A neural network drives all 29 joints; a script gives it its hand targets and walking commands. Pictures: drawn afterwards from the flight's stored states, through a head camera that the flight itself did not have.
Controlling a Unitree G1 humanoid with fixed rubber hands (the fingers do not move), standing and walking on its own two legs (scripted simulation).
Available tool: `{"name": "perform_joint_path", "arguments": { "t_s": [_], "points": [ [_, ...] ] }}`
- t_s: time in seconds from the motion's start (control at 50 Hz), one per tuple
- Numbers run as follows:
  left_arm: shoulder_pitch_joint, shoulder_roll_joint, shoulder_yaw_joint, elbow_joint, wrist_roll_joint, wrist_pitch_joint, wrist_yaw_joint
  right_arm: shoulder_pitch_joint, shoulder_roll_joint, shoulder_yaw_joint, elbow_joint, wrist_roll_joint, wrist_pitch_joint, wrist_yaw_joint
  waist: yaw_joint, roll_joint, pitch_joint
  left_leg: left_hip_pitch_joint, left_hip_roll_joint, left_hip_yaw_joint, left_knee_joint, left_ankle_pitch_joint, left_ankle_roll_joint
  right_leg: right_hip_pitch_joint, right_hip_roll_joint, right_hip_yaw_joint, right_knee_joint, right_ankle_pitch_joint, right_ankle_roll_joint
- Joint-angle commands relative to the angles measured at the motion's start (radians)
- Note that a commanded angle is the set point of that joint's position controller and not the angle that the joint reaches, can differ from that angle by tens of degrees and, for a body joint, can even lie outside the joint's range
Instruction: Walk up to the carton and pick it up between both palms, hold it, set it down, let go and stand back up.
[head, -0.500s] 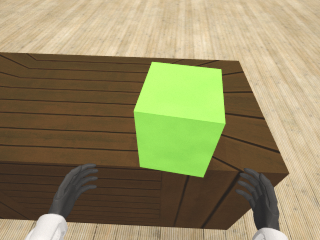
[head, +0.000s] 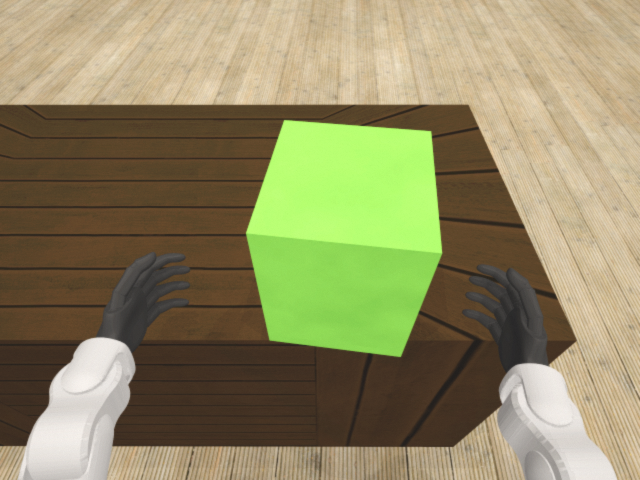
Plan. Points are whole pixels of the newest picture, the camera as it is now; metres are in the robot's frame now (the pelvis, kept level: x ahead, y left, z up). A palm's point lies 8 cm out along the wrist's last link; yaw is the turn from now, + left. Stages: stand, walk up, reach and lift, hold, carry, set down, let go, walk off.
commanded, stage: reach and lift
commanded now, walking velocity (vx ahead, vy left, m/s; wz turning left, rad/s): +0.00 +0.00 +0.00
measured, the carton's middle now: (344, 243) +0.41 +0.01 +0.05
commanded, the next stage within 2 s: none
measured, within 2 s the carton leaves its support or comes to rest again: neither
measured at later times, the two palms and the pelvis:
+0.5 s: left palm (135, 250) +0.31 +0.24 +0.14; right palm (531, 287) +0.28 -0.18 +0.14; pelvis -0.03 +0.00 +0.00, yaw +0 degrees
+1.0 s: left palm (150, 179) +0.38 +0.23 +0.18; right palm (531, 208) +0.36 -0.19 +0.18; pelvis -0.03 +0.00 +0.00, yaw +2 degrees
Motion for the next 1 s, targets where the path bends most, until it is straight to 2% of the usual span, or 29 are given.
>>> {"name": "perform_joint_path", "arguments": {
  "t_s": [0.0,0.06,0.08,0.1,0.12,0.16,0.18,0.24,0.28,0.32,0.36,0.42,0.44,0.48,0.5,0.52,0.56,0.58,0.64,0.68,0.74,0.76,0.78,0.8,0.84,0.86,0.9,0.96,0.98],
  "points": [
    [-0.161,0.119,0.063,-0.165,0.009,-0.008,-0.007,-0.123,-0.086,-0.008,-0.173,0.021,-0.053,-0.004,-0.008,0.060,-0.253,0.152,-0.018,-0.003,0.049,0.498,-0.048,0.003,0.009,-0.032,0.023,0.569,0.001],
    [-0.211,0.133,0.073,-0.192,0.009,0.002,-0.011,-0.186,-0.122,-0.015,-0.189,0.051,-0.061,-0.010,0.011,0.090,-0.311,0.184,-0.016,-0.008,0.053,0.541,-0.057,0.000,0.018,-0.044,0.023,0.566,-0.004],
    [-0.190,0.113,0.069,-0.193,0.022,0.013,-0.005,-0.151,-0.116,-0.040,-0.127,0.031,-0.053,-0.008,-0.014,0.074,-0.270,0.199,-0.008,-0.005,0.046,0.541,-0.058,-0.002,0.024,-0.053,0.015,0.564,-0.006],
    [-0.183,0.117,0.072,-0.234,0.020,0.019,-0.001,-0.171,-0.130,-0.044,-0.176,0.047,-0.057,-0.011,-0.007,0.098,-0.300,0.199,-0.012,-0.013,0.047,0.538,-0.061,0.002,0.018,-0.039,0.019,0.569,-0.005],
    [-0.179,0.102,0.061,-0.228,0.002,0.024,0.001,-0.152,-0.119,-0.042,-0.174,0.037,-0.055,-0.011,-0.012,0.058,-0.290,0.176,-0.018,-0.007,0.046,0.513,-0.059,-0.004,0.022,-0.045,0.013,0.563,0.003],
    [-0.282,0.129,0.078,-0.169,0.008,0.026,-0.003,-0.222,-0.112,-0.033,-0.120,0.038,-0.039,-0.016,-0.022,0.070,-0.274,0.155,-0.028,0.000,0.029,0.417,-0.040,-0.015,0.002,-0.029,0.001,0.518,0.013],
    [-0.322,0.136,0.073,-0.097,0.000,0.034,-0.011,-0.259,-0.104,-0.028,-0.082,0.035,-0.024,-0.013,-0.038,0.029,-0.265,0.126,-0.022,-0.006,0.013,0.345,-0.023,-0.019,-0.008,-0.027,0.000,0.496,0.015],
    [-0.447,0.175,0.092,-0.060,0.006,0.045,-0.007,-0.383,-0.086,-0.039,-0.062,0.054,0.006,-0.015,-0.022,0.003,-0.275,0.098,-0.019,-0.007,-0.024,0.193,0.006,-0.049,-0.010,-0.018,-0.014,0.346,0.015],
    [-0.518,0.180,0.080,-0.068,-0.009,0.063,0.008,-0.458,-0.084,-0.048,-0.068,0.076,0.021,-0.021,-0.041,0.032,-0.302,0.065,-0.023,-0.002,-0.023,0.145,0.014,-0.045,-0.010,-0.005,-0.001,0.292,0.012],
    [-0.607,0.183,0.061,0.035,-0.034,0.077,0.004,-0.529,-0.081,-0.072,-0.013,0.059,0.057,-0.016,-0.064,0.002,-0.270,0.017,-0.016,0.004,-0.040,0.080,0.026,-0.060,-0.013,-0.011,-0.012,0.217,0.006],
    [-0.652,0.198,0.068,0.069,-0.014,0.126,0.010,-0.600,-0.110,-0.099,0.055,0.066,0.085,-0.026,-0.073,0.024,-0.293,0.020,-0.010,-0.003,-0.037,0.096,0.019,-0.046,0.006,-0.023,0.000,0.232,-0.004],
    [-0.790,0.203,0.075,0.182,-0.011,0.138,0.015,-0.737,-0.096,-0.081,0.134,0.091,0.114,-0.019,-0.061,0.037,-0.279,-0.027,-0.010,0.001,-0.056,0.007,0.036,-0.076,-0.002,-0.008,-0.010,0.107,-0.007],
    [-0.821,0.189,0.049,0.186,-0.002,0.148,0.020,-0.764,-0.128,-0.141,0.182,0.070,0.125,-0.023,-0.070,0.077,-0.265,-0.025,-0.004,0.000,-0.068,-0.019,0.020,-0.083,0.009,-0.026,-0.015,0.042,-0.014],
    [-0.832,0.191,0.055,0.218,0.024,0.187,0.038,-0.803,-0.165,-0.137,0.201,0.089,0.121,-0.015,-0.069,0.069,-0.317,-0.017,-0.004,0.003,-0.047,0.044,0.011,-0.054,0.031,-0.034,0.004,0.127,-0.027],
    [-0.810,0.148,0.038,0.265,0.068,0.200,0.035,-0.783,-0.158,-0.127,0.294,0.089,0.133,-0.016,-0.080,0.098,-0.248,-0.006,0.001,0.008,-0.063,0.056,-0.003,-0.068,0.035,-0.044,-0.011,0.109,-0.031],
    [-0.862,0.145,0.030,0.279,0.025,0.204,0.032,-0.843,-0.143,-0.104,0.296,0.106,0.135,-0.015,-0.092,0.071,-0.269,-0.011,-0.004,0.004,-0.050,0.051,0.005,-0.072,0.031,-0.040,-0.008,0.112,-0.025],
    [-0.934,0.187,0.059,0.359,0.050,0.202,0.028,-0.922,-0.168,-0.078,0.333,0.119,0.134,-0.009,-0.079,0.051,-0.299,-0.020,-0.011,0.013,-0.041,0.051,0.017,-0.053,0.032,-0.036,-0.007,0.117,-0.027],
    [-1.030,0.201,0.039,0.401,0.028,0.191,0.027,-1.002,-0.181,-0.113,0.375,0.112,0.140,-0.001,-0.102,0.051,-0.258,-0.052,-0.002,-0.003,-0.056,0.007,0.016,-0.098,0.030,-0.040,-0.009,0.059,-0.027],
    [-1.049,0.197,0.030,0.267,0.019,0.163,0.060,-1.041,-0.178,-0.084,0.292,0.154,0.098,0.022,-0.075,0.085,-0.453,0.017,-0.009,0.005,-0.018,0.173,-0.002,-0.027,0.049,-0.058,0.028,0.219,-0.026],
    [-1.038,0.216,0.036,0.176,0.012,0.161,0.076,-0.998,-0.223,-0.116,0.271,0.150,0.077,0.017,-0.089,0.115,-0.583,0.134,-0.006,-0.003,0.039,0.342,-0.037,-0.038,0.071,-0.081,0.040,0.329,-0.025],
    [-1.095,0.213,0.030,0.348,0.036,0.194,0.075,-1.069,-0.271,-0.123,0.411,0.138,0.088,0.017,-0.080,0.093,-0.502,0.076,-0.011,0.002,0.032,0.310,-0.039,-0.053,0.071,-0.080,0.019,0.282,-0.019],
    [-1.084,0.201,0.030,0.411,0.044,0.203,0.069,-1.044,-0.259,-0.106,0.498,0.141,0.101,0.014,-0.105,0.077,-0.434,0.063,-0.015,-0.004,0.035,0.318,-0.034,-0.049,0.066,-0.084,0.011,0.312,-0.019],
    [-1.084,0.203,0.041,0.362,0.061,0.213,0.062,-1.049,-0.266,-0.112,0.458,0.138,0.096,0.006,-0.100,0.105,-0.477,0.077,-0.017,-0.004,0.024,0.319,-0.029,-0.036,0.060,-0.078,0.019,0.337,-0.017],
    [-1.066,0.194,0.030,0.424,0.054,0.216,0.054,-1.056,-0.268,-0.105,0.489,0.149,0.097,0.000,-0.112,0.078,-0.441,0.075,-0.019,0.004,0.034,0.340,-0.031,-0.030,0.059,-0.073,0.008,0.361,-0.007],
    [-1.124,0.214,0.028,0.366,0.020,0.194,0.053,-1.125,-0.251,-0.100,0.417,0.171,0.073,-0.002,-0.111,0.078,-0.512,0.075,-0.027,-0.002,0.060,0.391,-0.037,0.002,0.054,-0.075,0.037,0.451,0.002],
    [-1.198,0.201,0.024,0.368,0.039,0.187,0.056,-1.182,-0.248,-0.120,0.471,0.174,0.069,-0.002,-0.122,0.121,-0.485,0.084,-0.026,-0.003,0.059,0.404,-0.048,-0.030,0.055,-0.077,0.033,0.454,-0.001],
    [-1.269,0.249,0.012,0.381,0.015,0.175,0.053,-1.226,-0.257,-0.123,0.442,0.180,0.064,-0.002,-0.118,0.126,-0.568,0.082,-0.027,-0.004,0.070,0.386,-0.045,-0.010,0.045,-0.070,0.039,0.442,-0.003],
    [-1.324,0.249,0.005,0.593,-0.010,0.149,0.042,-1.300,-0.263,-0.116,0.582,0.140,0.089,0.001,-0.143,0.030,-0.475,-0.001,-0.026,-0.011,0.032,0.212,-0.011,-0.051,0.035,-0.074,0.018,0.346,0.011],
    [-1.310,0.270,0.001,0.594,-0.027,0.126,0.041,-1.302,-0.251,-0.094,0.539,0.161,0.092,0.008,-0.126,0.020,-0.499,-0.031,-0.032,-0.010,0.031,0.193,0.000,-0.024,0.023,-0.059,0.032,0.366,0.021]
  ]
}}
